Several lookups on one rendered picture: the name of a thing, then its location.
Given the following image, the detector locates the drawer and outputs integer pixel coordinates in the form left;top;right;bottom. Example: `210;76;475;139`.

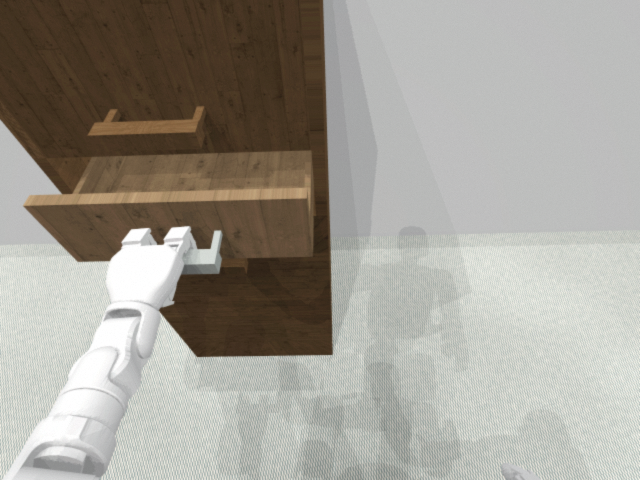
23;150;314;262

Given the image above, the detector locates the handle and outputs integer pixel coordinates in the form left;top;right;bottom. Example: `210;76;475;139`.
181;230;223;275
186;258;248;275
87;119;205;152

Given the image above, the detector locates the robot left hand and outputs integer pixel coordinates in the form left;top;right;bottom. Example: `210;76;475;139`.
106;226;197;311

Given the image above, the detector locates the robot left forearm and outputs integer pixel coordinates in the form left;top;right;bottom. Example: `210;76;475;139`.
2;301;161;480

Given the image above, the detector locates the cabinet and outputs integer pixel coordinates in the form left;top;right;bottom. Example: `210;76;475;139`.
0;0;333;357

